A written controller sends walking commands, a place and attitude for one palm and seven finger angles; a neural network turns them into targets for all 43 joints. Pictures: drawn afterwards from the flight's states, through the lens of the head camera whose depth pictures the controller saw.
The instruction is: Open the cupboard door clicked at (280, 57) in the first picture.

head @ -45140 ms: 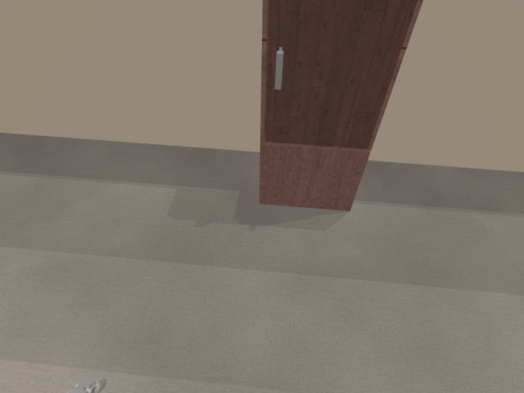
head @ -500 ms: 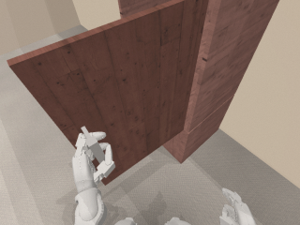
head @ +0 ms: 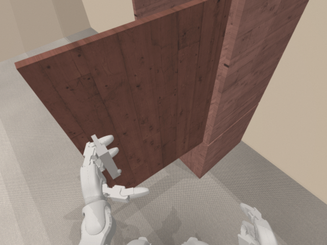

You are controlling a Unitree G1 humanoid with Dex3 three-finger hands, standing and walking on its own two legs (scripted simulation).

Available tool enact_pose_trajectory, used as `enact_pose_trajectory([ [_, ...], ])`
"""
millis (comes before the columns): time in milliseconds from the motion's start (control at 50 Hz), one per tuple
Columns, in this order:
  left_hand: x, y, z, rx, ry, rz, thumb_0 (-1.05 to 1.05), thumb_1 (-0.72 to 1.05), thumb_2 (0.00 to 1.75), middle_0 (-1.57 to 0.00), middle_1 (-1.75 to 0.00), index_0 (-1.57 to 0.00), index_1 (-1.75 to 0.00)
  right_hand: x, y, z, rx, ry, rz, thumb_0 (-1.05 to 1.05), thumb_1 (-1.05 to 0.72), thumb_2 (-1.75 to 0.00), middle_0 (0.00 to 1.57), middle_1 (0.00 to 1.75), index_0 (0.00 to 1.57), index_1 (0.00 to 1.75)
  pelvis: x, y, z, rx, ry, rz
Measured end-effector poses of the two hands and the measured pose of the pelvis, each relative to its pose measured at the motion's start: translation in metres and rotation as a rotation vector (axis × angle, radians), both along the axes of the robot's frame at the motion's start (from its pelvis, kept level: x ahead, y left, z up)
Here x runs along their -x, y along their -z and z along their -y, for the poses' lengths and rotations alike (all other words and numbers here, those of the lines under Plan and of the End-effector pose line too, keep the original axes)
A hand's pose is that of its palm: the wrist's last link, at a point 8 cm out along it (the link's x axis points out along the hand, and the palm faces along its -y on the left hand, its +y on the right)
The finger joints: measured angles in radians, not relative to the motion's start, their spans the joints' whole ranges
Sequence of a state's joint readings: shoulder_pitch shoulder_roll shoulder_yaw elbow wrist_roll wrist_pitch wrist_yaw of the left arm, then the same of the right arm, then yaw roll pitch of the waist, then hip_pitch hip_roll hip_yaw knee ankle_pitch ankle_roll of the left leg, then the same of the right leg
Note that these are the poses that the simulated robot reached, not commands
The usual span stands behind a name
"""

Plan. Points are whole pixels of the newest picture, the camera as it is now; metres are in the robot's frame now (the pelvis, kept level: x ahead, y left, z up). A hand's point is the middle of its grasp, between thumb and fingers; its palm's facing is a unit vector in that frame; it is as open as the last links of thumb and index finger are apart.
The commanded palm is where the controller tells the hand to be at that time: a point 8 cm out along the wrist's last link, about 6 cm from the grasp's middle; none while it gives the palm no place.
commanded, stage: open thumb and fingers to let go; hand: left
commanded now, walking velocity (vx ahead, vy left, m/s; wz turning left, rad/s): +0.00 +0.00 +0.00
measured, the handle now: (105, 156) +0.32 +0.16 +0.05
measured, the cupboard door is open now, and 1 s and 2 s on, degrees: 85 84 84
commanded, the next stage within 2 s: slide the hand sideways off the handle in 0.16 s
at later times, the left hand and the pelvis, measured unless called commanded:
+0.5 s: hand (109, 184) +0.25 +0.13 +0.05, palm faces -0.21 -0.98 -0.02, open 16.1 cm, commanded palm +0.23 +0.18 +0.05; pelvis +0.00 +0.05 +0.00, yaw -1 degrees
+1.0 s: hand (89, 197) +0.22 +0.17 +0.05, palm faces -0.14 -0.99 +0.02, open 16.1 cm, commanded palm +0.20 +0.23 +0.05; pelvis +0.02 +0.09 -0.02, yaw -3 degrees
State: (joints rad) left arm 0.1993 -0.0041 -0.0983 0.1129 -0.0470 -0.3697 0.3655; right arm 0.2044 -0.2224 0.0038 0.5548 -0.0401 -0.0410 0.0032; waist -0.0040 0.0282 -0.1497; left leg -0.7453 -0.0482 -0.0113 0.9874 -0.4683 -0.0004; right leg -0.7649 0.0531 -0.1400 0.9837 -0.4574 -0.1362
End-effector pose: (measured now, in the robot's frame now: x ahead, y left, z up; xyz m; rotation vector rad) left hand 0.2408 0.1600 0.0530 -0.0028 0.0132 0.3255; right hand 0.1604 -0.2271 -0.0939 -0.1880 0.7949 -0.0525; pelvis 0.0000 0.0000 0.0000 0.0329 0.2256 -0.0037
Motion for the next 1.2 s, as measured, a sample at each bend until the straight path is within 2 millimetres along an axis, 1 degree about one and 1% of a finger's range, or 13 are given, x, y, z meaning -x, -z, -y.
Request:
enact_pose_trajectory([
  [80,0.0,0.0,0.0,0.001,0.022,-0.001,-0.01,-0.48,0.31,-0.26,-0.87,-0.28,-0.87,0.001,-0.001,-0.005,0.003,0.004,-0.005,0.01,-0.91,-0.9,0.2,0.3,0.2,0.3,-0.001,0.0,-0.006,0.004,0.003,-0.001],
  [200,0.0,0.0,-0.005,-0.001,0.048,-0.001,-0.01,-0.49,0.3,-0.35,-0.72,-0.36,-0.73,0.0,-0.003,-0.018,0.005,-0.001,-0.005,0.01,-0.91,-0.9,0.2,0.3,0.2,0.3,-0.003,-0.001,-0.016,0.015,0.005,-0.001],
  [300,0.001,0.0,-0.007,-0.009,0.072,0.003,-0.01,-0.5,0.3,-0.39,-0.64,-0.39,-0.64,-0.004,-0.005,-0.032,0.0,-0.016,0.015,0.01,-0.91,-0.9,0.2,0.3,0.2,0.3,-0.003,0.0,-0.027,0.025,0.006,0.0],
  [340,0.002,0.002,-0.013,-0.043,0.161,0.014,-0.01,-0.5,0.3,-0.37,-0.6,-0.35,-0.59,-0.005,-0.005,-0.037,0.002,-0.026,0.024,0.01,-0.91,-0.9,0.2,0.3,0.2,0.3,-0.002,0.002,-0.031,0.027,0.005,-0.003],
  [420,0.002,0.001,-0.027,-0.114,0.403,0.02,-0.01,-0.5,0.3,-0.29,-0.48,-0.24,-0.48,-0.005,-0.005,-0.045,0.008,-0.027,0.037,0.01,-0.91,-0.9,0.21,0.3,0.2,0.3,0.0,0.005,-0.04,0.039,0.001,0.004],
  [460,0.002,0.001,-0.03,-0.086,0.496,0.011,-0.01,-0.5,0.3,-0.26,-0.43,-0.2,-0.43,-0.004,-0.007,-0.049,0.008,-0.016,0.049,0.01,-0.91,-0.9,0.21,0.3,0.2,0.3,0.001,0.005,-0.046,0.047,0.002,0.011],
  [500,0.002,0.0,-0.03,-0.023,0.542,0.0,-0.01,-0.5,0.3,-0.23,-0.4,-0.18,-0.4,-0.003,-0.012,-0.054,0.006,-0.001,0.066,0.01,-0.91,-0.9,0.21,0.3,0.2,0.3,0.0,0.003,-0.052,0.054,0.005,0.017],
  [580,0.005,0.001,-0.029,0.058,0.538,-0.01,-0.01,-0.5,0.3,-0.17,-0.35,-0.2,-0.37,-0.004,-0.022,-0.063,0.01,0.016,0.102,0.01,-0.91,-0.9,0.21,0.3,0.2,0.3,-0.003,0.002,-0.064,0.058,0.017,0.013],
  [680,0.008,0.002,-0.028,0.054,0.524,-0.003,-0.01,-0.5,0.3,-0.17,-0.35,-0.21,-0.35,-0.008,-0.029,-0.073,0.02,0.013,0.123,0.01,-0.91,-0.9,0.21,0.3,0.2,0.3,-0.007,0.006,-0.074,0.062,0.03,0.0],
  [780,0.018,0.005,-0.039,0.036,0.503,-0.022,-0.01,-0.5,0.3,-0.18,-0.33,-0.21,-0.33,-0.011,-0.028,-0.083,0.015,0.014,0.113,0.01,-0.91,-0.9,0.21,0.3,0.2,0.3,-0.012,0.009,-0.082,0.07,0.038,-0.008],
  [940,0.033,0.003,-0.062,0.02,0.47,-0.036,-0.01,-0.5,0.3,-0.18,-0.32,-0.21,-0.33,-0.015,-0.019,-0.095,0.0,0.012,0.088,0.01,-0.91,-0.9,0.21,0.3,0.2,0.3,-0.016,0.014,-0.091,0.081,0.038,-0.02],
  [1060,0.036,0.004,-0.07,0.015,0.472,-0.035,-0.01,-0.5,0.3,-0.17,-0.31,-0.2,-0.33,-0.017,-0.012,-0.096,0.003,0.013,0.078,0.01,-0.91,-0.9,0.21,0.3,0.2,0.3,-0.015,0.018,-0.091,0.082,0.036,-0.034],
  [1200,0.044,0.002,-0.082,0.01,0.458,-0.062,-0.01,-0.5,0.3,-0.17,-0.31,-0.2,-0.33,-0.017,-0.013,-0.088,0.013,0.037,0.085,0.01,-0.91,-0.9,0.21,0.3,0.2,0.3,-0.016,0.019,-0.087,0.08,0.037,-0.039],
])
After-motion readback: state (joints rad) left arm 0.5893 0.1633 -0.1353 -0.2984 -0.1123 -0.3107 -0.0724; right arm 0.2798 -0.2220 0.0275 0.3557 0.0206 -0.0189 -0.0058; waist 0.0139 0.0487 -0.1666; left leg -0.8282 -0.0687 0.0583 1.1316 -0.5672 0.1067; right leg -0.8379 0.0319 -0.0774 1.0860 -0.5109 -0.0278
